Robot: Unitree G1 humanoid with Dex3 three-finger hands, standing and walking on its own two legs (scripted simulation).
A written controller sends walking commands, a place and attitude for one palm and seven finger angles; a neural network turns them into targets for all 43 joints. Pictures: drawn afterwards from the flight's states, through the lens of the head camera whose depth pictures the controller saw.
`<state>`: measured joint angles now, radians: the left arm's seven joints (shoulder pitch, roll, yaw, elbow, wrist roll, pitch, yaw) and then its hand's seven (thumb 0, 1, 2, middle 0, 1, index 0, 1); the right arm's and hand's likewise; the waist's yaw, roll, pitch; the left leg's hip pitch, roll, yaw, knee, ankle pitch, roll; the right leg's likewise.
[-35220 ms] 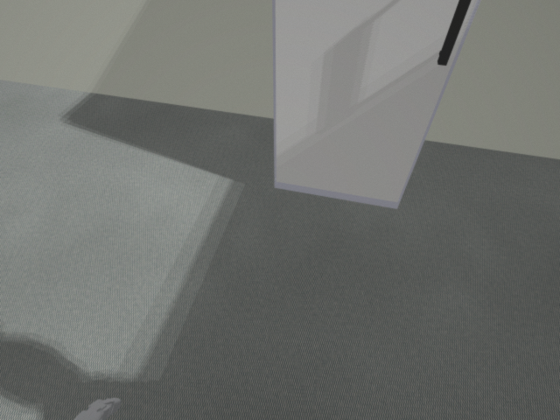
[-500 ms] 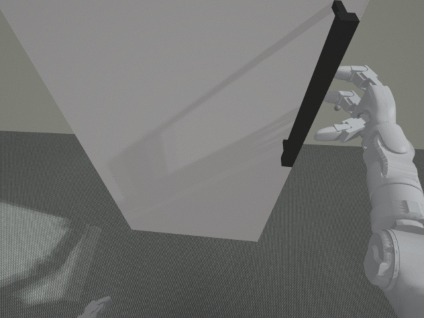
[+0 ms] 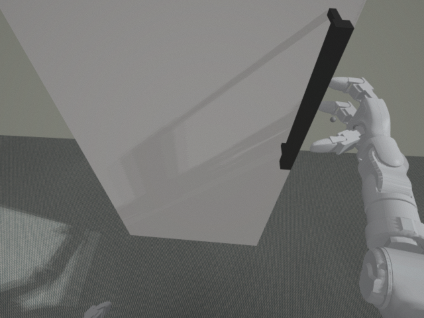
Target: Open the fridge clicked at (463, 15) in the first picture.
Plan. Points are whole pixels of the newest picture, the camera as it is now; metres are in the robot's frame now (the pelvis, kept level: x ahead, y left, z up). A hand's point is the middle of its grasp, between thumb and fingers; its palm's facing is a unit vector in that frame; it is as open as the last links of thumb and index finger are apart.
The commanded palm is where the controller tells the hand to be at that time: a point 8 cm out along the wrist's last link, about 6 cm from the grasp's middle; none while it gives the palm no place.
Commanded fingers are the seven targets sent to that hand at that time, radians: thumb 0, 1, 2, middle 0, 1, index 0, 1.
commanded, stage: move the hooked fingers beside the handle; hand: right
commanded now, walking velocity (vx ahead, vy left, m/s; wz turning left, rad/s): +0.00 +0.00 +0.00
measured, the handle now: (304, 104) +0.48 -0.12 +0.16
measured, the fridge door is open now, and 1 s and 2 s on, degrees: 2 2 2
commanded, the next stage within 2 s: none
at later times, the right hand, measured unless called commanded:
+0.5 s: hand (331, 119) +0.44 -0.16 +0.17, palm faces -0.04 +1.00 -0.03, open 14.0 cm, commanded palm +0.41 -0.21 +0.16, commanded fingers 0.00 0.50 -0.30 0.30 1.20 0.30 1.20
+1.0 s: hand (332, 118) +0.44 -0.16 +0.17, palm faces -0.04 +1.00 -0.04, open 13.9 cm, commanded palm +0.42 -0.22 +0.16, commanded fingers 0.00 0.50 -0.30 0.30 1.20 0.30 1.20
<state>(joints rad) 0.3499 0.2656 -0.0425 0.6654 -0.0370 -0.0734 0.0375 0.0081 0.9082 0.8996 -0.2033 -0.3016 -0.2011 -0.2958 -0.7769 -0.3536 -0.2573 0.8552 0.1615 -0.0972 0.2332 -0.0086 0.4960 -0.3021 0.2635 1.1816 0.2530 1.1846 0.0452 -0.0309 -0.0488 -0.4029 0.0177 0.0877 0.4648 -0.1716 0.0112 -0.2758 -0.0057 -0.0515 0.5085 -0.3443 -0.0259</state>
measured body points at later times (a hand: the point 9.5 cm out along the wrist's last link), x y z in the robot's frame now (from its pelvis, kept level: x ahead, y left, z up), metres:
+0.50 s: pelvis -0.01 +0.00 +0.00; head +0.02 +0.01 +0.45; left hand +0.10 +0.25 -0.11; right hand +0.44 -0.21 +0.17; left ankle +0.03 +0.12 -0.74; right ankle -0.06 -0.10 -0.74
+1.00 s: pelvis -0.02 +0.01 +0.00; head +0.02 +0.02 +0.45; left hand +0.06 +0.27 -0.12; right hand +0.44 -0.21 +0.17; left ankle +0.03 +0.12 -0.74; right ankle -0.06 -0.10 -0.74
